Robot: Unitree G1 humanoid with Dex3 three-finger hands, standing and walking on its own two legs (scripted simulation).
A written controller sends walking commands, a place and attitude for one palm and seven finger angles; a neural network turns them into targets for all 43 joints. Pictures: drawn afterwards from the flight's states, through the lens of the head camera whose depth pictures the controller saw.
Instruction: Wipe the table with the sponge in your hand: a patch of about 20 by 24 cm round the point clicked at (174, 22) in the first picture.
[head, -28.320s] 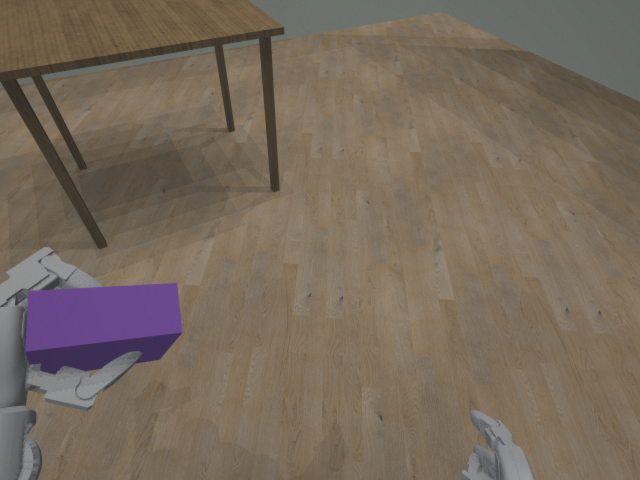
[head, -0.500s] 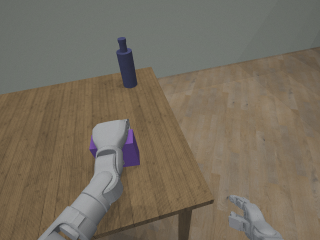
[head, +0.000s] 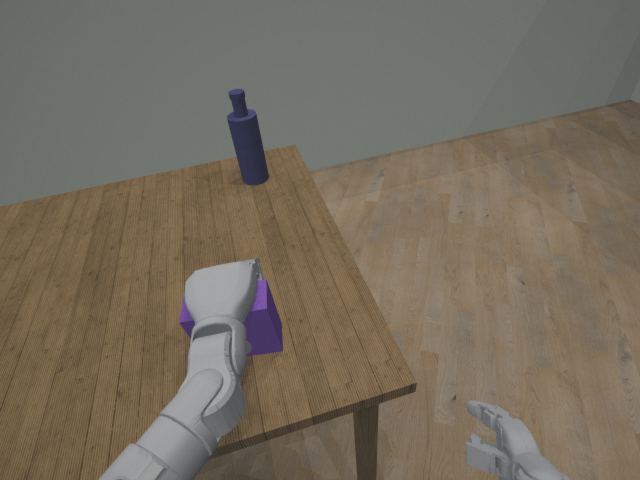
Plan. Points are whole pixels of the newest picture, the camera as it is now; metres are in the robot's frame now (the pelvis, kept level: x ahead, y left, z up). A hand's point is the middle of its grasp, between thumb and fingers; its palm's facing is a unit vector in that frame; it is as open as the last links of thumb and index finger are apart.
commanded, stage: wipe back along the third lane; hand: left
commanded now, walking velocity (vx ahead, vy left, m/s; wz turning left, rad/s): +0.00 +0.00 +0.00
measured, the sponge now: (239, 329) +0.31 +0.16 +0.03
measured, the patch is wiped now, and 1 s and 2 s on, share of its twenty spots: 0.90 0.90 0.90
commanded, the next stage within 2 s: slide back across to the middle lane in 0.04 s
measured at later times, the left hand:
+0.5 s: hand (227, 319) +0.30 +0.16 +0.07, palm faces +0.06 -0.18 -0.98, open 9.3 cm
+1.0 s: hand (182, 333) +0.28 +0.22 +0.07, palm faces +0.02 -0.12 -0.99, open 9.3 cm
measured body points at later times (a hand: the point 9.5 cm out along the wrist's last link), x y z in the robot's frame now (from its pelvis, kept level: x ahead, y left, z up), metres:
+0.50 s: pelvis +0.00 -0.01 +0.00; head -0.03 -0.05 +0.45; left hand +0.29 +0.17 +0.13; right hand +0.24 -0.22 -0.08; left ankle +0.02 +0.15 -0.73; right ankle -0.04 -0.11 -0.73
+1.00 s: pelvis +0.01 -0.01 +0.00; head -0.02 -0.06 +0.45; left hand +0.27 +0.22 +0.13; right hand +0.23 -0.24 -0.09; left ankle +0.02 +0.15 -0.73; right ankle -0.04 -0.11 -0.73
